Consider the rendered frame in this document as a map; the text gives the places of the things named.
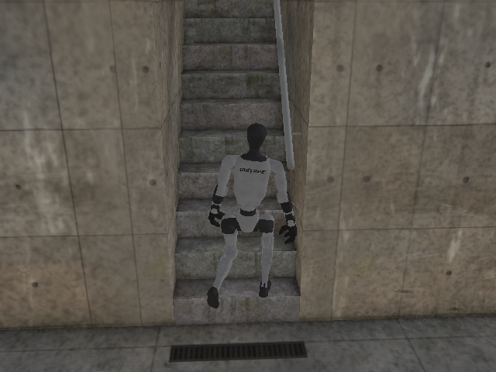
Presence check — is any left robot shin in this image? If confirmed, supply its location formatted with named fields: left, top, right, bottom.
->
left=213, top=246, right=233, bottom=292

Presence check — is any robot left forearm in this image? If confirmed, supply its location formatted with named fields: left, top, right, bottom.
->
left=210, top=185, right=224, bottom=214

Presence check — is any left robot hand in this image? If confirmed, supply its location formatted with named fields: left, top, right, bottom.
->
left=208, top=211, right=225, bottom=227

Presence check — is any right robot upper arm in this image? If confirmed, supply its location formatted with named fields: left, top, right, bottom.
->
left=270, top=159, right=289, bottom=203

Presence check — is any robot left foot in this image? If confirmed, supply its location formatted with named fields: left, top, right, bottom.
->
left=207, top=287, right=219, bottom=308

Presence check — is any right robot hand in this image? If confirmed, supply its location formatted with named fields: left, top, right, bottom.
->
left=279, top=224, right=297, bottom=244

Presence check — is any robot right forearm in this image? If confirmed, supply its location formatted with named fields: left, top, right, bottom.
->
left=281, top=191, right=296, bottom=227

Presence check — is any left robot upper arm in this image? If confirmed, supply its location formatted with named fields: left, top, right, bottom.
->
left=215, top=155, right=238, bottom=197

